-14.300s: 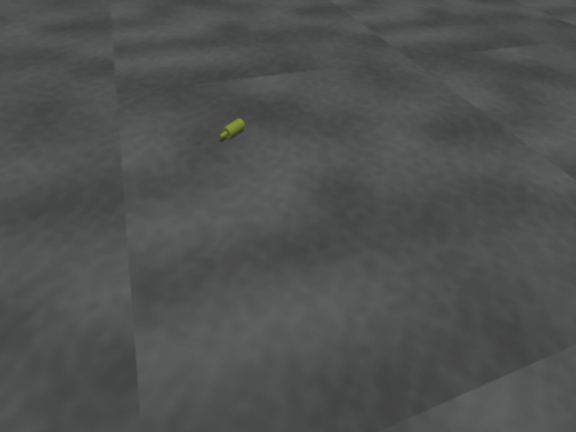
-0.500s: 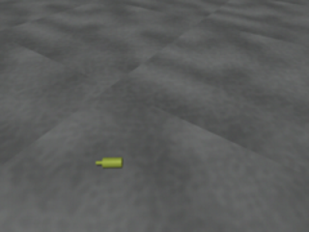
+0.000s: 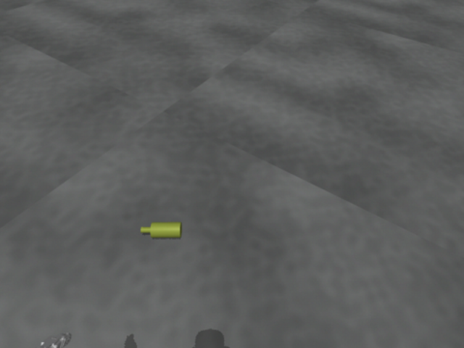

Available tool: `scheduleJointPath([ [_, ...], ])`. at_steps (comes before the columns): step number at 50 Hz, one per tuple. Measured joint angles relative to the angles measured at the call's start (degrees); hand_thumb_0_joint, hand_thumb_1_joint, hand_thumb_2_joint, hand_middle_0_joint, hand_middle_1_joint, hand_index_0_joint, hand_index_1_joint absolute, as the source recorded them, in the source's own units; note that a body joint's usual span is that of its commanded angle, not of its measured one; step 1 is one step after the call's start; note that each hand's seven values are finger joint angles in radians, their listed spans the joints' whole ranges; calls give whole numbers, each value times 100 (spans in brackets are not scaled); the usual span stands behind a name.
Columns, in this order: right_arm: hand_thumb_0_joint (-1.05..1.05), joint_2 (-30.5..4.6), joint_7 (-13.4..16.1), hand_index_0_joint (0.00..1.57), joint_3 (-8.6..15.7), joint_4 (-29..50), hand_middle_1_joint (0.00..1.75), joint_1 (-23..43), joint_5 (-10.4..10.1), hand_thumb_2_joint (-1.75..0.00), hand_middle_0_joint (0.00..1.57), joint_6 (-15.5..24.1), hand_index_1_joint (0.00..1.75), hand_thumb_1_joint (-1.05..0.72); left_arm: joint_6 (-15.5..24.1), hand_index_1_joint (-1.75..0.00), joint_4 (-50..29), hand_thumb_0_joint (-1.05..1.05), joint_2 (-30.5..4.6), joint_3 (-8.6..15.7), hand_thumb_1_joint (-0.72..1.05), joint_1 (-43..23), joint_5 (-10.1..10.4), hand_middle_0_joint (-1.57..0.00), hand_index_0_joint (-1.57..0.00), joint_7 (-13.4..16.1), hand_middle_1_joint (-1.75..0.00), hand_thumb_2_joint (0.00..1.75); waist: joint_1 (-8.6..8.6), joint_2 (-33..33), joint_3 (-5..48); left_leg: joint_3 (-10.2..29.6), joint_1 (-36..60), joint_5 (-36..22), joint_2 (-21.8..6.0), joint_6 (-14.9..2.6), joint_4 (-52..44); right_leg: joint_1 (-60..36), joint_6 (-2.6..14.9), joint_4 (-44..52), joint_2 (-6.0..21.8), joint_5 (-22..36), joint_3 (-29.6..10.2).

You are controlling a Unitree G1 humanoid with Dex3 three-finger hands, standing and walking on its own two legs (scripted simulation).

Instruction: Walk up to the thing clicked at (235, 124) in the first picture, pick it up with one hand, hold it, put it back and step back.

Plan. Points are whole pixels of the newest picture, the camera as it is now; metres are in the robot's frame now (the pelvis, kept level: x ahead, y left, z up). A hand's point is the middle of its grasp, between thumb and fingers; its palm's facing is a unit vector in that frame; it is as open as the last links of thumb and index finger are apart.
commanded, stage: walk up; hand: left
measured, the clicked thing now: (161, 229) +0.75 +0.30 -0.72
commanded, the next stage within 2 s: stand in 0.62 s
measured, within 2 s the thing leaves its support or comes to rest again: neither
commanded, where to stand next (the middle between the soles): +0.40 +0.06 m, yaw +1 degrees
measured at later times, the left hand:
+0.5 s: hand out of the picture +0.10 +0.27 -0.15, palm faces +0.06 -0.95 -0.31, open 7.4 cm
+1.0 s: hand out of the picture +0.07 +0.25 -0.13, palm faces +0.01 -0.94 -0.34, open 7.4 cm
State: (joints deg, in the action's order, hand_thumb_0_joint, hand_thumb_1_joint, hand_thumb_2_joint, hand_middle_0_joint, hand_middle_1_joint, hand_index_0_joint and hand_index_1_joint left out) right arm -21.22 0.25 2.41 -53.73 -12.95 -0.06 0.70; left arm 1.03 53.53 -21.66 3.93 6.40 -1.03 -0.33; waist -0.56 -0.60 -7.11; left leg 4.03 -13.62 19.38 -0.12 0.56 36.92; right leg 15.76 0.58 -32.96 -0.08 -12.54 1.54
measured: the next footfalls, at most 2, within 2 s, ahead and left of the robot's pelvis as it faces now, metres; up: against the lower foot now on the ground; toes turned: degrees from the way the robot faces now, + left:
left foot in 1.90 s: +0.17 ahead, +0.17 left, +0.00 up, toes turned +5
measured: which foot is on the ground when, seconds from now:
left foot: down 0.00-1.00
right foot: down 0.00-1.00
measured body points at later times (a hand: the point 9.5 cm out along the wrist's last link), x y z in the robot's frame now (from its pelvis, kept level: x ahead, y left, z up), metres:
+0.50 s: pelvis +0.01 +0.02 +0.01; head +0.03 +0.04 +0.46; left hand +0.10 +0.32 -0.12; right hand +0.11 -0.28 -0.11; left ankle +0.00 +0.13 -0.73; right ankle +0.05 -0.12 -0.73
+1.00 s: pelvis +0.01 +0.00 +0.02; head +0.02 -0.01 +0.47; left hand +0.07 +0.30 -0.11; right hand +0.11 -0.30 -0.11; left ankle +0.00 +0.13 -0.73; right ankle +0.05 -0.12 -0.73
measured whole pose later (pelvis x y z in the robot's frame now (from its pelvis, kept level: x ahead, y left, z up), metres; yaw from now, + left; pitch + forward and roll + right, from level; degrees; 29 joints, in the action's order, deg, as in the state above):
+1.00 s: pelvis +0.01 +0.00 +0.02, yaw +2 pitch -3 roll +0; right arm -19.6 -1.3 0.8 -64.2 -5.1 0.5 0.6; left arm 1.4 65.1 -20.2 -0.1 6.6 -0.8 -0.8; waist 1.2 -0.2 -3.8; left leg 1.6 -4.5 11.5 -0.8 1.4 18.7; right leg 9.5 0.0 -19.8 1.3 -7.6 2.6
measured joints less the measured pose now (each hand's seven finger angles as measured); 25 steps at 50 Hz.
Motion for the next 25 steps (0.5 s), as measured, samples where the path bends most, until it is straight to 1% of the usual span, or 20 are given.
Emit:
scheduleJointPath([
  [1,1,-18,24,20,8,-25,30,30,-14,-90,21,-44,30,-90,-4,-30,28,1,63,-26,90,-7,-23,-21,-20,-7,-30,90,-25,-80,52,94,-68,195,7,-45,148,8,-2,-40,-21,-71,65],
  [3,1,-12,40,20,17,-80,30,44,7,-90,20,-88,30,-90,-42,-30,65,1,147,-74,90,-28,-68,-21,-20,-50,-30,90,3,-81,168,55,-209,775,96,-80,565,49,43,-127,47,-201,92],
  [4,1,-15,28,20,12,-114,30,43,20,-90,20,-87,30,-90,-61,-30,71,1,184,-87,90,-40,-78,-21,-20,-65,-30,90,30,-59,203,-3,-228,903,128,-86,683,51,52,-140,94,-230,85],
  [6,1,-44,0,20,4,-185,30,24,45,-90,20,-66,30,-90,-53,-30,79,1,267,-105,90,-66,-84,-21,-20,-76,-30,90,67,-66,261,-15,-250,983,155,-117,779,50,19,-91,160,-222,111],
  [8,1,-63,-20,20,-5,-271,30,20,65,-90,20,-39,30,-90,-22,-30,92,1,314,-110,90,-94,-89,-21,-20,-90,-30,90,116,-71,281,-44,-196,901,111,-117,624,68,-29,-45,192,-198,128],
  [9,1,-60,-26,20,-18,-313,30,19,71,-90,20,-12,30,-90,-21,-30,100,1,310,-111,90,-104,-84,-21,-20,-99,-30,90,131,-51,279,-99,-99,757,72,-112,338,86,-55,-53,212,-202,129],
  [10,1,-53,-27,20,-27,-348,30,12,84,-90,20,25,30,-91,-35,-30,116,1,296,-111,90,-115,-67,-21,-20,-106,-30,90,127,-29,277,-143,37,463,40,-101,-81,115,-84,-92,236,-225,140],
  [11,1,-21,-18,20,-27,-396,30,25,102,-90,20,62,30,-91,-57,-30,144,1,267,-107,90,-143,-42,-21,-20,-105,-30,90,121,38,234,-170,128,-47,70,-68,-347,128,-116,-154,289,-258,129],
  [12,1,43,-4,20,-32,-452,30,54,128,-90,20,84,30,-91,-85,-30,184,1,223,-98,90,-162,-9,-21,-20,-96,-30,90,140,162,178,-230,207,-178,140,-59,-453,120,-145,-193,361,-276,65],
  [13,1,102,1,20,-50,-491,30,62,148,-90,20,101,30,-91,-114,-30,223,1,187,-93,90,-158,32,-21,-20,-85,-30,90,163,255,167,-283,267,-191,179,-63,-535,103,-160,-168,395,-261,8],
  [15,1,160,-22,20,-89,-554,30,80,152,-90,20,105,30,-90,-142,-30,328,1,153,-88,90,-142,82,-21,-20,-79,-30,90,162,270,193,-285,291,-147,128,-77,-568,0,-184,52,340,-162,17],
  [18,1,233,-26,20,-128,-631,30,195,121,-90,20,88,30,-90,-135,-30,474,1,78,-91,90,-141,94,-21,-20,-78,-30,90,155,293,179,-279,358,-148,57,-72,-636,-150,-191,312,268,-35,35],
  [21,1,268,-17,20,-147,-658,30,323,97,-90,20,86,30,-90,-130,-30,581,1,40,-114,90,-157,110,-21,-20,-70,-30,90,139,304,183,-260,410,-194,51,-74,-726,-238,-191,461,261,37,58],
  [25,1,274,-21,20,-155,-732,30,522,98,-90,20,56,30,-90,-124,-30,704,1,55,-150,90,-164,105,-21,-20,-75,-30,90,170,262,251,-250,494,-267,47,-80,-885,-346,-201,661,257,128,73],
])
